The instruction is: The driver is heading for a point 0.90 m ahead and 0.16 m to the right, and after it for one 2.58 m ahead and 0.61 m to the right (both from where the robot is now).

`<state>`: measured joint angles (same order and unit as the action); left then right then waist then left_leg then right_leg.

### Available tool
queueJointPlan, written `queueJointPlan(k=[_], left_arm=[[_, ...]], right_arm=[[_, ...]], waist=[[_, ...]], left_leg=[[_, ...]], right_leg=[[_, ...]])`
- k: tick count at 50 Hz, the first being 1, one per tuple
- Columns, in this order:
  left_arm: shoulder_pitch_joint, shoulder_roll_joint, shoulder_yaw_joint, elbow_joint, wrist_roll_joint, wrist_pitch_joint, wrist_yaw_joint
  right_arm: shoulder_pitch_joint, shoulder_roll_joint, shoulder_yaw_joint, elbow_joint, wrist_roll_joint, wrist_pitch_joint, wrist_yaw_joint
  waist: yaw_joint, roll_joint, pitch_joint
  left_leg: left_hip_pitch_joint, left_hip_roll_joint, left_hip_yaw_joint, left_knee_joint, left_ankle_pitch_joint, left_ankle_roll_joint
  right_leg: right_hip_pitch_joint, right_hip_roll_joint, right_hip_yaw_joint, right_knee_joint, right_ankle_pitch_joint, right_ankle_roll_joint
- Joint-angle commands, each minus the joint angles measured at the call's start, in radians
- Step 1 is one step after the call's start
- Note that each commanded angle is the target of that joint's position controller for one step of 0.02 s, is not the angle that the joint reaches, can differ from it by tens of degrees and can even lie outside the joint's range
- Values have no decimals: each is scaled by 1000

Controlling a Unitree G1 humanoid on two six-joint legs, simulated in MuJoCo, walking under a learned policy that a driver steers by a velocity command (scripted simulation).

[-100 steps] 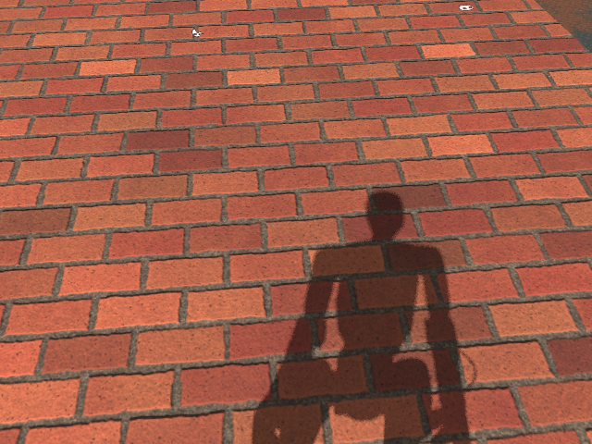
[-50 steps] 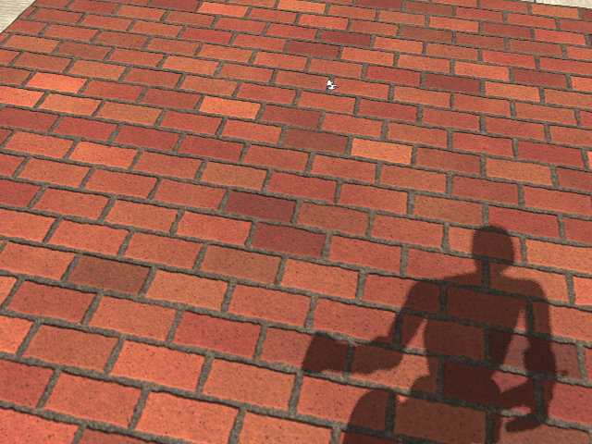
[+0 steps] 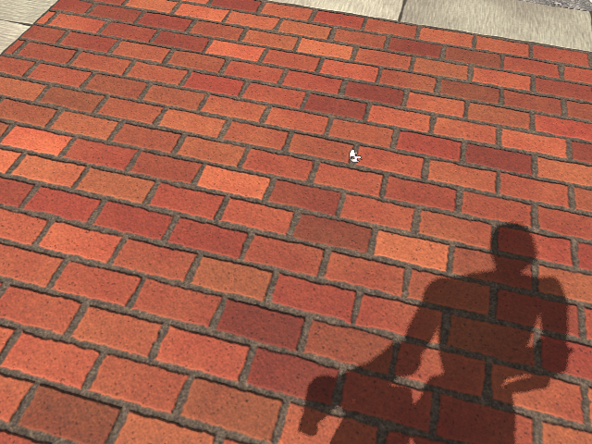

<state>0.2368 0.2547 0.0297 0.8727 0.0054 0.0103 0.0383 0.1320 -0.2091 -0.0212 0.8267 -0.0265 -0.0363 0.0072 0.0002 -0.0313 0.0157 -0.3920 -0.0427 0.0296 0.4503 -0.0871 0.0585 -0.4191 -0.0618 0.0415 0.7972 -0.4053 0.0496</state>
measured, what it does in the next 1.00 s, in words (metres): walks ahead, turning right: right foot, then left foot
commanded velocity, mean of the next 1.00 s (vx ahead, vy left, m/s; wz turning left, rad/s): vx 0.39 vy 0.00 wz -0.24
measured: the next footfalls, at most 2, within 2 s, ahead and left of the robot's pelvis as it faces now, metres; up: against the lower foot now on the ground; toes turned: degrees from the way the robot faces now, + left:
right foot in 0.10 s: +0.06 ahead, -0.14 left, +0.00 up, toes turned +0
left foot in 0.46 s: +0.19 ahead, +0.14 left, +0.00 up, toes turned +1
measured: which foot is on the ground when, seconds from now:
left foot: down 0.00-0.12, up 0.14-0.44, down 0.46-0.98, up 1.00-1.00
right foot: up 0.00-0.08, down 0.10-0.46, up 0.48-0.94, down 0.96-1.00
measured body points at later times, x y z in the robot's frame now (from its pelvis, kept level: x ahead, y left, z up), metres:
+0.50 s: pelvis +0.12 +0.03 +0.00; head +0.14 +0.04 +0.45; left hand +0.08 +0.30 -0.14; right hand +0.28 -0.22 -0.10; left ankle +0.15 +0.14 -0.73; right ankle +0.02 -0.13 -0.70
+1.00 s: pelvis +0.35 -0.03 -0.02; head +0.40 -0.04 +0.42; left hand +0.62 +0.14 -0.11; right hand +0.26 -0.29 -0.16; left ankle +0.17 +0.14 -0.68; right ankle +0.45 -0.13 -0.73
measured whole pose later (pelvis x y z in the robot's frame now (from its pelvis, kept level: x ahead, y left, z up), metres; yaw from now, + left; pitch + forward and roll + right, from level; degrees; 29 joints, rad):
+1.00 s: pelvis +0.35 -0.03 -0.02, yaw -17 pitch +2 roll +1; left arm 0.04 0.25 0.07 0.71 -0.01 -0.05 -0.05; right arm 0.34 -0.25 -0.06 0.98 0.00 -0.05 -0.03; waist -0.04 -0.02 0.06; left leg -0.04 0.09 0.18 0.83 -0.51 -0.04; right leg -0.54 0.03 -0.07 0.64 -0.12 -0.13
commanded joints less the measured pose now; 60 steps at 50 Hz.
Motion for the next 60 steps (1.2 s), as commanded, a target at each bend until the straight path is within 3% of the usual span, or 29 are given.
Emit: queueJointPlan(k=[1,4,5,7,8,10,13,15,18,20,22,23,24,25,26,28,30,36,43,45,47,48,49,50,51,52,53,56,60], left_arm=[[161,48,17,15,8,5,5],[176,70,27,19,20,-6,-2],[192,78,26,19,19,-14,0],[254,202,64,52,-1,-33,2],[197,215,68,38,8,-54,6],[136,132,52,22,-1,-91,1],[169,97,49,42,-21,-98,-8],[191,114,55,55,-17,-93,-9],[217,159,72,72,-26,-87,-15],[203,160,74,77,-39,-82,-18],[162,135,66,68,-36,-80,-19],[118,71,47,45,-23,-85,-26],[139,-20,24,-5,-30,-110,-20],[111,74,46,-1,-47,-123,-17],[89,115,60,-6,-60,-124,-22],[81,84,63,7,-45,-112,-15],[95,48,64,14,-40,-94,-20],[-52,12,53,-63,-31,-73,-44],[-265,5,33,-183,-30,-66,-96],[-252,36,46,-206,-29,-62,-107],[-66,110,84,-176,-27,-60,-109],[81,174,116,-142,-22,-59,-94],[137,269,130,-125,-14,-51,-63],[97,306,125,-182,7,-61,-69],[100,233,107,-190,7,-60,-73],[32,192,95,-194,-6,-66,-73],[-37,159,86,-202,-20,-68,-71],[-101,128,72,-214,4,-71,-67],[-77,141,69,-187,6,-75,-52]], right_arm=[[-59,-133,-32,-45,14,-6,-13],[-36,-169,-47,-26,43,8,-24],[-55,-145,-43,-34,51,7,-25],[-123,-105,-41,-67,66,-22,-25],[-128,-128,-52,-76,63,-36,-21],[-41,-141,-67,-27,47,-43,-12],[-89,-74,-53,-19,40,-52,0],[-127,-51,-42,-23,45,-55,8],[-144,-74,-39,-26,55,-51,14],[-95,-97,-46,-9,57,-50,14],[83,-147,-72,54,60,-49,-1],[244,-220,-96,86,51,-51,-16],[340,-343,-122,101,38,-44,-16],[321,-273,-102,99,26,-58,-10],[239,-199,-79,83,31,-70,-6],[110,-129,-56,64,35,-80,4],[109,-91,-47,84,21,-79,5],[142,-141,-57,114,7,-76,-20],[233,-189,-69,140,35,-50,-34],[220,-221,-77,129,39,-38,-37],[189,-250,-85,110,37,-16,-47],[174,-248,-81,94,41,-17,-49],[212,-153,-55,53,-4,-33,-40],[305,-104,-27,22,13,-68,-20],[179,-203,-56,11,46,-88,-12],[116,-196,-54,-21,62,-90,-16],[118,-184,-56,1,48,-80,-29],[165,-178,-70,7,32,-26,-43],[133,-152,-66,-13,16,-3,-58]], waist=[[53,161,-139],[65,175,-56],[73,108,-6],[98,-227,96],[79,-282,127],[28,-161,77],[49,-94,25],[65,-118,13],[72,-139,24],[34,-123,27],[-55,-81,-22],[-129,63,-112],[-133,352,-196],[-136,249,-160],[-95,202,-65],[-36,153,17],[-8,153,27],[-12,90,63],[-59,70,107],[-26,106,60],[83,139,-46],[161,105,-121],[102,-144,-220],[38,-223,-451],[104,-41,-439],[74,-15,-291],[27,81,-188],[-41,32,-128],[-41,-21,-148]], left_leg=[[-43,214,-189,-211,-293,137],[-116,196,-232,-231,-632,68],[-140,164,-207,-153,-616,42],[-248,-22,35,233,-378,-37],[-313,22,-37,384,-316,-13],[-383,62,-72,469,-254,7],[-303,72,-22,340,-137,-4],[-192,56,13,227,-106,-20],[-70,46,37,119,-141,-26],[62,41,35,39,-111,-13],[324,46,12,-11,-102,4],[549,213,-190,-63,-167,51],[726,455,-563,-193,-350,182],[631,480,-669,-232,-485,223],[546,438,-555,-248,-489,179],[411,352,-338,-291,-277,116],[342,297,-172,-302,-59,77],[308,289,19,-332,171,93],[463,333,149,-270,317,68],[498,338,182,-158,638,51],[470,313,198,142,926,20],[329,261,206,387,796,-27],[5,149,191,755,-81,-80],[-247,-23,-23,1048,-601,-115],[-279,41,-145,1068,-529,-96],[-309,80,-121,998,-439,-81],[-283,127,-105,921,-377,-88],[-120,158,-91,799,-297,-98],[-140,142,-84,644,-183,-124]], right_leg=[[241,24,-52,-140,153,-21],[248,48,-92,-195,28,-89],[224,-10,-9,-321,-79,-139],[168,-225,376,-668,-453,-272],[183,-312,511,-730,-396,-299],[300,-263,403,-677,-181,-253],[352,-184,215,-653,52,-202],[317,-154,140,-646,107,-198],[266,-173,135,-626,78,-219],[202,-178,150,-585,52,-211],[81,-130,128,-452,117,-174],[-70,-39,31,-141,118,-120],[-355,71,-63,192,-102,-78],[-422,31,71,395,-137,-88],[-462,-6,104,438,-38,-113],[-420,-49,94,392,124,-116],[-345,-67,83,350,209,-117],[-359,-47,53,110,414,-89],[-319,-21,-79,-134,404,-134],[-207,36,-142,-147,307,-168],[47,123,-184,-182,264,-209],[303,132,-134,-279,397,-247],[615,-101,187,-224,762,-314],[846,-345,723,-353,793,-550],[781,-293,605,-394,850,-485],[634,-245,432,-393,871,-432],[470,-194,320,-413,851,-378],[189,-132,198,-477,879,-347],[175,-106,123,-483,944,-335]])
